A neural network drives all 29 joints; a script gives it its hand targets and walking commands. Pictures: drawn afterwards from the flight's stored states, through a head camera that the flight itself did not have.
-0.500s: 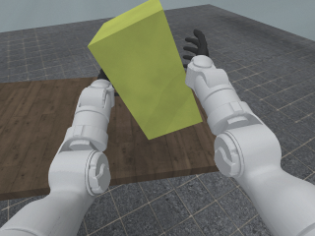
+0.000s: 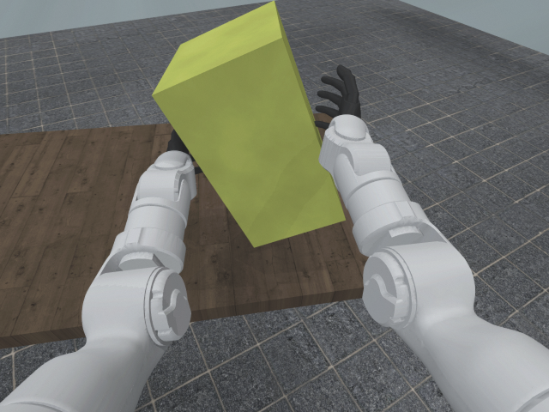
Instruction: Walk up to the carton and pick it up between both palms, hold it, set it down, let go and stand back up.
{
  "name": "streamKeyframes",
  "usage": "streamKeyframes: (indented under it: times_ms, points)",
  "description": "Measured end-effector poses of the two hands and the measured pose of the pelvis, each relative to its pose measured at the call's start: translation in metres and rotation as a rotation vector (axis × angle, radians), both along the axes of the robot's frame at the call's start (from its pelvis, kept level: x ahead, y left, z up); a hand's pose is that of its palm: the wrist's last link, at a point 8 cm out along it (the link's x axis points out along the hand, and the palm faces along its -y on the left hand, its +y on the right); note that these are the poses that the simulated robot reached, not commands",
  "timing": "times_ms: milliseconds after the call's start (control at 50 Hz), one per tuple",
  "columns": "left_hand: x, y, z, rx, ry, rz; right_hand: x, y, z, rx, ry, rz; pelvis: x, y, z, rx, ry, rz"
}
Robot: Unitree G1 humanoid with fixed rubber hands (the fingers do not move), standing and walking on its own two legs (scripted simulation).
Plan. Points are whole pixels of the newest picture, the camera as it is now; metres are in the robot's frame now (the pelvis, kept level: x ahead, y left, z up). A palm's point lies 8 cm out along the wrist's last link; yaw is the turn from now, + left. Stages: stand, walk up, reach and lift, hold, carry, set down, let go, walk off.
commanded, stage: set down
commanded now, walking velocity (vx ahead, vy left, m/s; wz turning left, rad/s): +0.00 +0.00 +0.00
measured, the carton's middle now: (263, 132) +0.49 -0.01 +0.18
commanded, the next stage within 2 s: none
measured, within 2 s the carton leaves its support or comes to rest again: neither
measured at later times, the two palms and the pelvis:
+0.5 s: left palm (177, 181) +0.45 +0.13 +0.12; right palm (329, 150) +0.43 -0.11 +0.18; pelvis +0.01 +0.00 +0.00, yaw +0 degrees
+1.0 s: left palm (178, 185) +0.46 +0.13 +0.10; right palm (328, 164) +0.43 -0.11 +0.15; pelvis +0.02 +0.00 +0.00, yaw +0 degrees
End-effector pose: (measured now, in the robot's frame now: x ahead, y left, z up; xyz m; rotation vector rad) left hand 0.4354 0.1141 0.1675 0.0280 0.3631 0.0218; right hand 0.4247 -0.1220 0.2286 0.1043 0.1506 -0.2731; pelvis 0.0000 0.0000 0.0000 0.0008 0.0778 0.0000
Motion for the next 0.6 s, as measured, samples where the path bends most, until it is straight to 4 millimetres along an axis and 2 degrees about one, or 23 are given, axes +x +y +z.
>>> streamKeyframes:
  times_ms: [260, 600]
  points:
    - [0.008, 0.014, -0.04, -0.008, 0.005, 0.023, 0.007, 0.012, -0.043, -0.004, 0.014, 0.028, 0.008, 0.0, 0.001, 0.0, 0.013, 0.0]
    - [0.014, 0.013, -0.057, -0.048, -0.001, -0.007, 0.005, 0.011, -0.055, -0.022, 0.027, 0.009, 0.013, 0.0, 0.001, 0.0, 0.02, 0.0]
